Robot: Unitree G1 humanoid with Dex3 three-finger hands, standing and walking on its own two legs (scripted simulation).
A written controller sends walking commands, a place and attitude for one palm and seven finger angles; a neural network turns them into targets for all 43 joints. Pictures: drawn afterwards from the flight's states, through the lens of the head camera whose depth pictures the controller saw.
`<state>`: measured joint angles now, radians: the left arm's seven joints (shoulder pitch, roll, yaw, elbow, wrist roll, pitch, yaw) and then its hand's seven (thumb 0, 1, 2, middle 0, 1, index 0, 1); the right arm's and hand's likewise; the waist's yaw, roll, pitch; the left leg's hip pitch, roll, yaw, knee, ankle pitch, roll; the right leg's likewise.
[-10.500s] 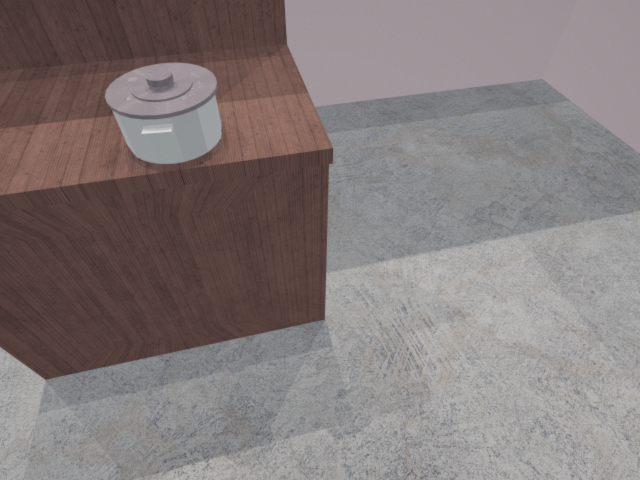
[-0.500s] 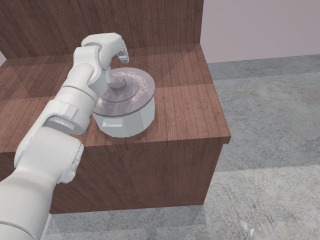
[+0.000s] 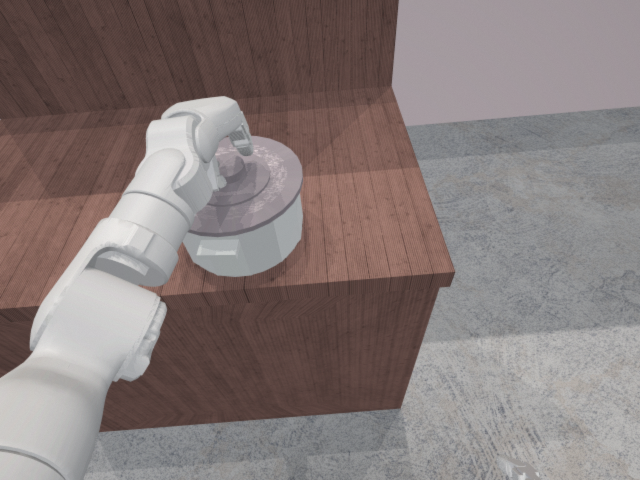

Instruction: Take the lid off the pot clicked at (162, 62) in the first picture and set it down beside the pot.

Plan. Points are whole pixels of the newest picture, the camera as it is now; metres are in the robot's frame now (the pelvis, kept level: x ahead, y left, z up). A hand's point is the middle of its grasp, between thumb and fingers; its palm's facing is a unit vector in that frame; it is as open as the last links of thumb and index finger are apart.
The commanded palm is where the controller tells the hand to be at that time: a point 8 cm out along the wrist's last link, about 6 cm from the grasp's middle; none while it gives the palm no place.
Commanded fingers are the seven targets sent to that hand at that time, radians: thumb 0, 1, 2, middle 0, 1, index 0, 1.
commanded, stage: lower the open fingers around the knob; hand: left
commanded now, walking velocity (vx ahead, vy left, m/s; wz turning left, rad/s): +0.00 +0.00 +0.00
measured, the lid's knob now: (228, 169) +0.50 +0.12 +0.13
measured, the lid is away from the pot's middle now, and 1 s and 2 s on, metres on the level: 0.00 0.00 0.00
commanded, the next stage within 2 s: close the fingers and squeeze the knob in 0.94 s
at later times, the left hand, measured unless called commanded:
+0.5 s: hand (219, 164) +0.48 +0.12 +0.16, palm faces -0.35 -0.06 -0.93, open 9.9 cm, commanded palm +0.47 +0.13 +0.21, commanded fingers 0.00 -0.33 1.60 -0.87 -0.08 -0.87 -0.08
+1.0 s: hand (219, 165) +0.47 +0.12 +0.16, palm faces -0.34 -0.06 -0.94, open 9.9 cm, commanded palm +0.46 +0.13 +0.21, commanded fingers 0.00 -0.33 1.60 -0.87 -0.08 -0.87 -0.08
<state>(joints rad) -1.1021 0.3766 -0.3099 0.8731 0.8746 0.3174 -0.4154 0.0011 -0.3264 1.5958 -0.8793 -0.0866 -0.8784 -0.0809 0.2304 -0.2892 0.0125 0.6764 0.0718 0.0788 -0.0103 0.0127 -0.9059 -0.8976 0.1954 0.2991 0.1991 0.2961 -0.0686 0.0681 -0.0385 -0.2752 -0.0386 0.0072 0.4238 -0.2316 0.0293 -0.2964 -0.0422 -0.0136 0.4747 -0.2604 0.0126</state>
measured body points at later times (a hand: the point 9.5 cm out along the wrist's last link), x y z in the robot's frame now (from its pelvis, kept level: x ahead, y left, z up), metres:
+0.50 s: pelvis +0.00 +0.00 +0.00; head +0.03 -0.03 +0.45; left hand +0.49 +0.12 +0.21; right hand +0.08 -0.25 -0.14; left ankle -0.01 +0.11 -0.74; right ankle -0.02 -0.13 -0.74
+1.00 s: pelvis +0.00 +0.01 +0.00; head +0.03 -0.02 +0.45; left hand +0.49 +0.12 +0.21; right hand +0.09 -0.25 -0.14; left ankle -0.01 +0.11 -0.74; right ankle -0.02 -0.13 -0.74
